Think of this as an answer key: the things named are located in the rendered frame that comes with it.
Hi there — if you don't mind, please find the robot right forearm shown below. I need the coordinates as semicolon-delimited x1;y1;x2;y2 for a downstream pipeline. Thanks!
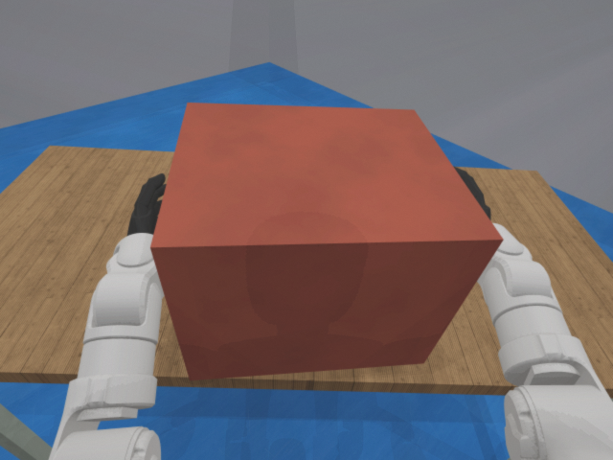
477;223;613;408

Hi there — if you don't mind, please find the table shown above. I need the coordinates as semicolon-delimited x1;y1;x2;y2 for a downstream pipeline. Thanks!
0;146;613;460

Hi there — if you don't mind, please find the robot left forearm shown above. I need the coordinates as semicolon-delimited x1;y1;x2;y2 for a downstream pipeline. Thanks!
49;233;165;460

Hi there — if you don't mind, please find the carton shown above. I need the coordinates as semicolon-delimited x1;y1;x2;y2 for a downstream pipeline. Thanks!
150;103;503;380

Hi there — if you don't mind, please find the left robot hand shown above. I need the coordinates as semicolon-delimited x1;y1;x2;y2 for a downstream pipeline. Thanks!
127;173;167;236

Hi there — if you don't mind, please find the left robot upper arm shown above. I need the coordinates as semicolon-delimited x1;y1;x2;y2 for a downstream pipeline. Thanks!
53;426;161;460

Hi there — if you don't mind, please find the right robot hand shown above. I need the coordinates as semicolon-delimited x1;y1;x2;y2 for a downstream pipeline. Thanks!
453;166;491;221

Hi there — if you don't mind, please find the right robot upper arm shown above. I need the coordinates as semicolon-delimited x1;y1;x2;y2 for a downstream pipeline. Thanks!
504;385;613;460

